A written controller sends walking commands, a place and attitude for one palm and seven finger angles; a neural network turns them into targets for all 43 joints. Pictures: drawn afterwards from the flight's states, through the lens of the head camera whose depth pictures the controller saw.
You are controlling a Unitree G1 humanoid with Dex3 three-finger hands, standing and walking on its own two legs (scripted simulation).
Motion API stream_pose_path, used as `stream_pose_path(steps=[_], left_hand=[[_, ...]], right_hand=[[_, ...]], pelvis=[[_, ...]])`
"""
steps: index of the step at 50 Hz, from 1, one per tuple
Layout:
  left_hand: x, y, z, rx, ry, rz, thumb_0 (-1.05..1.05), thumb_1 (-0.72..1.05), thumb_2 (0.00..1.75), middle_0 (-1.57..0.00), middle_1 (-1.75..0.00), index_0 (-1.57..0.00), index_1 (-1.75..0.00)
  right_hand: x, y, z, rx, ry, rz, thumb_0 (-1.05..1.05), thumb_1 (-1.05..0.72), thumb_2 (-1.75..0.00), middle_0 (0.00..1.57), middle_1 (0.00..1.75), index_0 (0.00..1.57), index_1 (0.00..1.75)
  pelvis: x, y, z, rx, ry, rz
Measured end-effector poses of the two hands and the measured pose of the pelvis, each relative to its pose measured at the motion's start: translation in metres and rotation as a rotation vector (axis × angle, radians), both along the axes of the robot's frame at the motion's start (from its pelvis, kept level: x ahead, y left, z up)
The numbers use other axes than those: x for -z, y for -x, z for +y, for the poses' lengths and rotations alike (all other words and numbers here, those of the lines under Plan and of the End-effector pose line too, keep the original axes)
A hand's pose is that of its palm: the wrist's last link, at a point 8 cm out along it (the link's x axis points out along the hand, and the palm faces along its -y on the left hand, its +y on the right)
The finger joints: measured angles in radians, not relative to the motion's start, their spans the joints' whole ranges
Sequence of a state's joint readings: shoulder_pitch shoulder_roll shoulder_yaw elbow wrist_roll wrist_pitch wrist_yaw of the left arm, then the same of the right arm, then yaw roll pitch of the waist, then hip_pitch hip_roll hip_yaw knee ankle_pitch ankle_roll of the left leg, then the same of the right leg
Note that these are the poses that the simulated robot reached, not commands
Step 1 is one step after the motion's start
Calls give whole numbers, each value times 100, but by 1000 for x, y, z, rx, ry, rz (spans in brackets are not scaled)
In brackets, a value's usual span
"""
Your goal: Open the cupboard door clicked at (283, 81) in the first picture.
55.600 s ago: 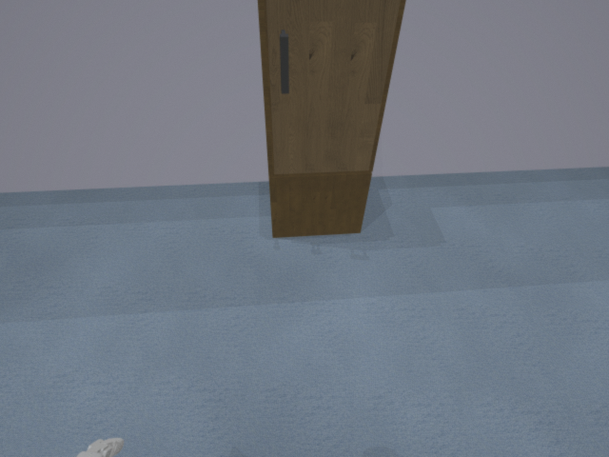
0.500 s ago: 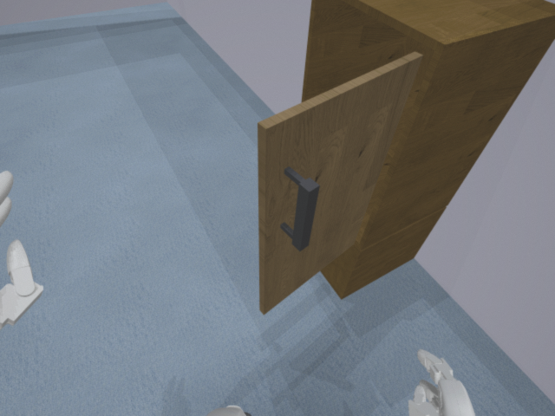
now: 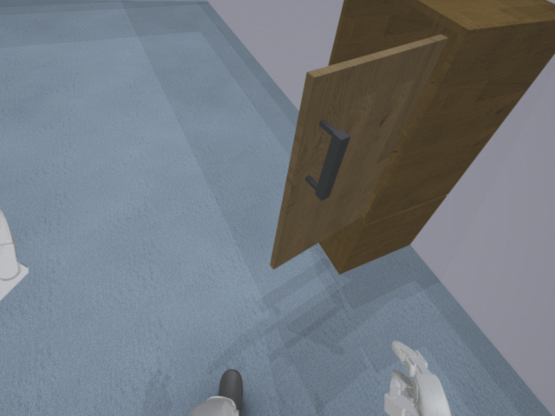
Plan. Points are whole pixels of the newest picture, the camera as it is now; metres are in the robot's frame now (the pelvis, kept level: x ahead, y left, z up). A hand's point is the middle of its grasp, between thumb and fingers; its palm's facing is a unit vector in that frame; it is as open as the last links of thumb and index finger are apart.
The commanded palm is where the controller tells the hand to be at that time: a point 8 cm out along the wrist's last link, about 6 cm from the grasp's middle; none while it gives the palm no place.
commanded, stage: stop stepping back and stand still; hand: left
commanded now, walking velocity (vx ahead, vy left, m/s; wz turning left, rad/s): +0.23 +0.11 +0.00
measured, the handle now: (323, 161) +0.56 -0.05 +0.04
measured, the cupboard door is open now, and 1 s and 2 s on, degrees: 100 100 100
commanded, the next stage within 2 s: let the arm hang, fingers relaxed in 0.76 s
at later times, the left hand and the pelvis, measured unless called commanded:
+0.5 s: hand (3, 360) +0.13 +0.23 +0.20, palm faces +0.28 -0.78 -0.56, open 7.4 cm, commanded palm +0.08 +0.29 +0.19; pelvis -0.08 +0.00 +0.01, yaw -5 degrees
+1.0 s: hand (86, 394) +0.14 +0.24 +0.00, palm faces +0.11 -0.89 -0.45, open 7.4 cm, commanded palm none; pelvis -0.09 +0.01 +0.00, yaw +0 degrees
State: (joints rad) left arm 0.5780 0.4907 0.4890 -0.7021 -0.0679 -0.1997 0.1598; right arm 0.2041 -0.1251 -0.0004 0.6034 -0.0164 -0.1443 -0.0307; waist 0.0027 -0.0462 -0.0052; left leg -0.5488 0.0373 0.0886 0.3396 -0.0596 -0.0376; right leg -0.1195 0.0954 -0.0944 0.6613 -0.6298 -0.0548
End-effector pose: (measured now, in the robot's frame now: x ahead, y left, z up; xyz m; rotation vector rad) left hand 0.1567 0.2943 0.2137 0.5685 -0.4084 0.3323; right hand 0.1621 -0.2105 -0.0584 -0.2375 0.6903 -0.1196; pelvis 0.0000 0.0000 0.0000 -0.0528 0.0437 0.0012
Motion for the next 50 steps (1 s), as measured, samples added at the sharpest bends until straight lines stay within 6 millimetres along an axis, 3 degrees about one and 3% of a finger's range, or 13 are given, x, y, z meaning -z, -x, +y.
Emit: stream_pose_path(steps=[3, 7, 10, 13, 17, 21, 25, 31, 38, 44, 46, 48, 50], left_hand=[[0, 28, -6, 16, -48, -1, 1, 89, 90, -21, -30, -21, -30], [-3, 45, 12, -25, -13, -41, 1, 88, 90, -22, -30, -22, -30], [11, 39, 36, -108, 74, -64, 0, 88, 90, -22, -30, -22, -30], [31, 22, 45, -138, 179, -12, 0, 89, 90, -21, -30, -21, -30], [33, 13, 18, -15, 168, 63, 1, 89, 90, -21, -30, -20, -30], [18, 37, -17, 129, 57, 94, 1, 89, 90, -21, -30, -21, -30], [-4, 63, -22, 95, -92, 112, 1, 89, 90, -22, -30, -21, -30], [0, 87, -6, -106, -71, 111, 1, 89, 90, -22, -30, -22, -30], [34, 73, -21, -121, 113, 209, 1, 89, 90, -21, -30, -21, -30], [24, 55, -27, 12, 42, 137, 1, 89, 90, -22, -30, -21, -30], [60, 38, -16, 19, 50, 283, 0, 89, 90, -21, -30, -21, -30], [120, 30, -8, -35, 140, 532, 0, 89, 90, -21, -30, -21, -30], [184, 39, -11, -90, 243, 796, 0, 90, 90, -20, -30, -20, -30]], right_hand=[[14, 10, 1, -39, 1, -12, 1, -90, -90, 21, 30, 21, 30], [16, 39, 1, 4, -5, 53, 1, -90, -90, 21, 30, 21, 30], [16, 53, -3, 43, 24, 29, 1, -90, -90, 21, 30, 21, 30], [14, 68, -4, 76, 31, -1, 1, -90, -90, 21, 30, 21, 30], [3, 99, -3, 103, 7, -16, 1, -90, -90, 20, 30, 21, 30], [-4, 129, -12, 152, -6, -7, 1, -90, -90, 21, 30, 21, 30], [7, 149, -26, 177, -20, 49, 1, -90, -90, 21, 30, 21, 30], [40, 153, -52, 123, -18, 160, 1, -90, -90, 20, 30, 20, 30], [23, 137, -65, 150, -4, 95, 1, -90, -90, 20, 30, 20, 30], [5, 108, -59, 103, 46, 23, 1, -90, -90, 20, 30, 20, 30], [16, 100, -56, 52, 36, 52, 1, -90, -90, 20, 30, 20, 30], [30, 97, -51, 32, 18, 100, 0, -90, -90, 20, 30, 20, 30], [41, 100, -43, 19, -5, 137, 0, -90, -90, 20, 30, 20, 30]], pelvis=[[12, 25, 4, 38, -21, -14], [5, 22, 9, 48, -31, -34], [7, 22, 17, 57, -47, -44], [6, 41, 25, 58, -61, -83], [-2, 65, 21, 65, -60, -109], [-9, 75, 13, 94, -50, -101], [-12, 80, 2, 79, -36, -71], [-5, 94, -11, 78, -73, -56], [-18, 87, -11, 58, -101, -56], [-11, 80, -4, 51, -70, -40], [-3, 81, 3, 28, -61, -22], [0, 83, 8, 19, -72, -12], [1, 86, 9, 10, -80, -9]])
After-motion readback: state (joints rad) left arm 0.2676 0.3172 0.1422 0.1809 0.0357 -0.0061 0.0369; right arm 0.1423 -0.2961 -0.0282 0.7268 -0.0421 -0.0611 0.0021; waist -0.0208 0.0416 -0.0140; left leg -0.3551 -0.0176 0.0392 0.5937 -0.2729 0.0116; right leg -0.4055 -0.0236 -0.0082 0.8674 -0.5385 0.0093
